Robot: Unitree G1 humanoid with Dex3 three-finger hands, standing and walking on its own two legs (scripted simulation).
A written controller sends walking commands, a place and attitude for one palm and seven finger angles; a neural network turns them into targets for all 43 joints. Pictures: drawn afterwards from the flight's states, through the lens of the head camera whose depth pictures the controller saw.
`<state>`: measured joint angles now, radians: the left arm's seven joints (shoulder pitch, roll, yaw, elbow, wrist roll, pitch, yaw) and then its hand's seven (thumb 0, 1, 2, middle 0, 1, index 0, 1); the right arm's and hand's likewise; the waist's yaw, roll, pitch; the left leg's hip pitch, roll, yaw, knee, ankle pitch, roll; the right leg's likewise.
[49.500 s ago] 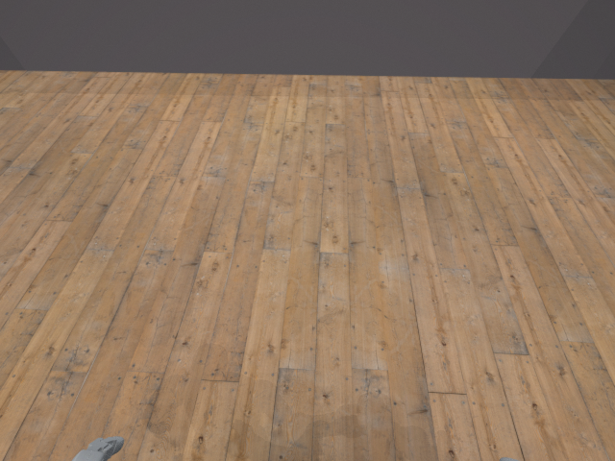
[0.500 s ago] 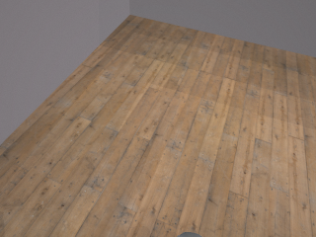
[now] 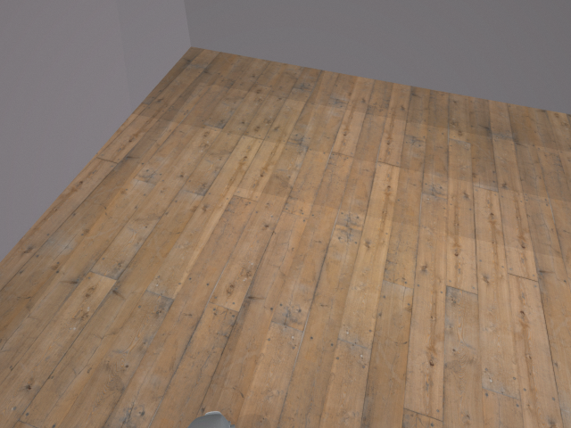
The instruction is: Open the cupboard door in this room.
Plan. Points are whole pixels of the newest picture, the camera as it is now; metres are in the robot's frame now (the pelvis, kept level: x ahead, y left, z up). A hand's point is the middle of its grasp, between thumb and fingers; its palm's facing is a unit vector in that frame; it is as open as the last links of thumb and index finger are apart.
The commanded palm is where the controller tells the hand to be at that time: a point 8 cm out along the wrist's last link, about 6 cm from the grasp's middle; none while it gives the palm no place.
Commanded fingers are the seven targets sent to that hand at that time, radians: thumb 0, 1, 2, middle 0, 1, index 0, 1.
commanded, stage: walk to a spot facing it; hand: left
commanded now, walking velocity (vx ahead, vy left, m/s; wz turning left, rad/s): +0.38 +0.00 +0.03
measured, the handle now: out of the picture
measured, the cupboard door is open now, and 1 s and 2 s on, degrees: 47 47 47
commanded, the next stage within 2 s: turn to face it in 0.28 s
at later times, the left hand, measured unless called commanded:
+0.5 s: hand (214, 331) +0.30 +0.14 -0.17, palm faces +0.04 -0.98 -0.21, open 7.4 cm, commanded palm none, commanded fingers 0.00 0.90 0.90 -0.20 -0.30 -0.20 -0.30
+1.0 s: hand (205, 293) +0.37 +0.17 -0.17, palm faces +0.32 -0.92 -0.23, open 7.4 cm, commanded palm none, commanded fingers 0.00 0.90 0.90 -0.20 -0.30 -0.20 -0.30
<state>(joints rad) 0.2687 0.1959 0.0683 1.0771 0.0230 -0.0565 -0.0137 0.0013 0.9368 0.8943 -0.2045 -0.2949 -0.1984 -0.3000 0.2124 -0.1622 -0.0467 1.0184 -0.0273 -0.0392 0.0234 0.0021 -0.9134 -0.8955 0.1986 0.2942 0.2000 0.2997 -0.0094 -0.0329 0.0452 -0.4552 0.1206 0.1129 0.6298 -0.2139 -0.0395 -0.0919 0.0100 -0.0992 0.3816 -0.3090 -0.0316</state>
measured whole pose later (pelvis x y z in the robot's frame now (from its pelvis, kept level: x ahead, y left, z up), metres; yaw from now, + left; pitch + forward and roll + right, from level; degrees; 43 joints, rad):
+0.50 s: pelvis +0.22 -0.05 -0.01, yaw +2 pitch +0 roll +0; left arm 0.17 0.16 0.06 1.02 0.03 -0.05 -0.01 0.00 0.91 0.89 -0.20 -0.29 -0.19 -0.30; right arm 0.32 -0.19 -0.06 1.11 -0.02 0.01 0.00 0.00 -0.92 -0.90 0.20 0.29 0.20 0.30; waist -0.03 0.03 0.06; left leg -0.37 0.09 0.06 1.02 -0.47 -0.02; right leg -0.33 -0.06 -0.17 0.58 -0.25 -0.04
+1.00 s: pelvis +0.33 -0.05 +0.00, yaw +17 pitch +2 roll -1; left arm 0.12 0.22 0.08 0.93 0.02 0.04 0.01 0.01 0.91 0.89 -0.20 -0.29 -0.19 -0.30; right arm 0.16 -0.20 -0.05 0.95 -0.03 0.01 -0.01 0.00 -0.91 -0.89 0.20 0.29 0.21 0.30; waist -0.01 0.00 0.07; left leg -0.36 0.02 0.00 0.52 -0.20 0.02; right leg -0.44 -0.06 -0.03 0.91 -0.45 0.09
